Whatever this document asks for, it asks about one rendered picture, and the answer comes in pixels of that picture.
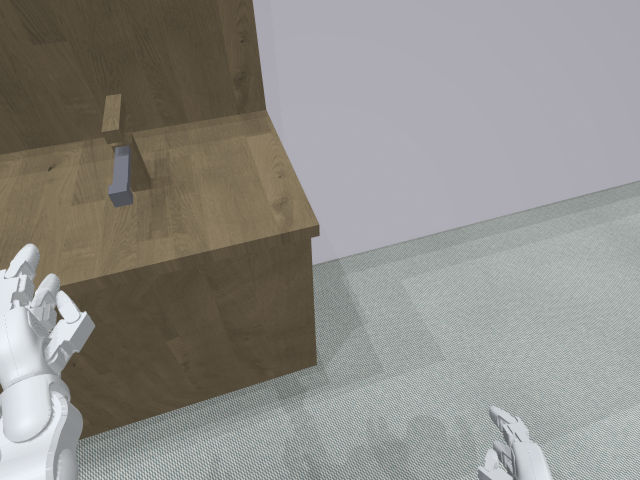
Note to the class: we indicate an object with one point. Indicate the robot right hand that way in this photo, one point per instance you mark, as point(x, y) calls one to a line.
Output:
point(524, 461)

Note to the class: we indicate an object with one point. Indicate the counter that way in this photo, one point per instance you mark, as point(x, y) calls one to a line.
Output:
point(204, 285)

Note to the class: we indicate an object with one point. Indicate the left robot forearm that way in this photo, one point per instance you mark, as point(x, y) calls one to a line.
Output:
point(39, 430)

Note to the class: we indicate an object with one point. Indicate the tap lever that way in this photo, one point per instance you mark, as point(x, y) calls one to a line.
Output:
point(120, 192)

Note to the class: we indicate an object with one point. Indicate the robot left hand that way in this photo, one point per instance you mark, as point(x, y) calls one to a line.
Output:
point(25, 322)

